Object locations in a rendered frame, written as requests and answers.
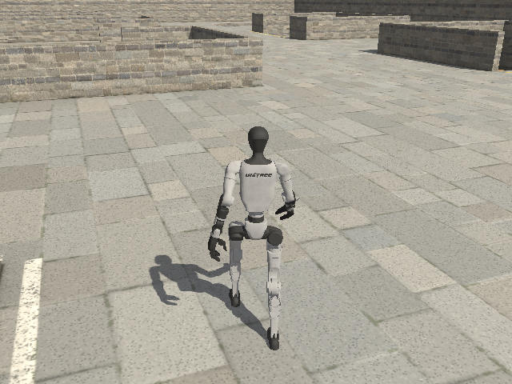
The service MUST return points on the robot right upper arm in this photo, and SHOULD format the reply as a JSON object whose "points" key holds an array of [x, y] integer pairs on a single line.
{"points": [[285, 179]]}

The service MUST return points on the right robot forearm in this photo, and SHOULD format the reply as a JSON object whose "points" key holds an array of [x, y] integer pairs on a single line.
{"points": [[290, 205]]}

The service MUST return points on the right robot hand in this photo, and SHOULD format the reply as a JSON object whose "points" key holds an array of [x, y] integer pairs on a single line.
{"points": [[283, 209]]}

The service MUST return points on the left robot hand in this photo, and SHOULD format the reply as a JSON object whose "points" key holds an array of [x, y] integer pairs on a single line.
{"points": [[211, 247]]}

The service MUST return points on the robot left upper arm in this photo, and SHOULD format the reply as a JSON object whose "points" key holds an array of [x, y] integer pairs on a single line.
{"points": [[229, 182]]}

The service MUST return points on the robot left shin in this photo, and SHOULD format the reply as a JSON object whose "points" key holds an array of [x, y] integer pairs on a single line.
{"points": [[235, 272]]}

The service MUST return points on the robot left thigh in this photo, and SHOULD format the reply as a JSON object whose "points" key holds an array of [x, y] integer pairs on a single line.
{"points": [[236, 232]]}

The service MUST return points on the left robot forearm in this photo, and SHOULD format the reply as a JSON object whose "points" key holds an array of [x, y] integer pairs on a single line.
{"points": [[220, 219]]}

